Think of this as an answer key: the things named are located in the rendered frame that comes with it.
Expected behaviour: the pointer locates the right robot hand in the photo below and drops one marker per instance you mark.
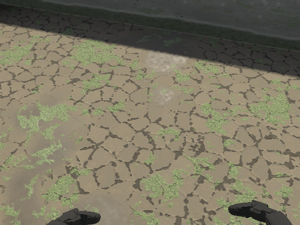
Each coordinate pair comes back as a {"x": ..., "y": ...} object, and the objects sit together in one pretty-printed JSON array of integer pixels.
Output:
[{"x": 259, "y": 211}]

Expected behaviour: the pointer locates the left robot hand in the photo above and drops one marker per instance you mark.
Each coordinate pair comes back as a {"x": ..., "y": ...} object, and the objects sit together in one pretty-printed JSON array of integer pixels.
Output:
[{"x": 76, "y": 217}]

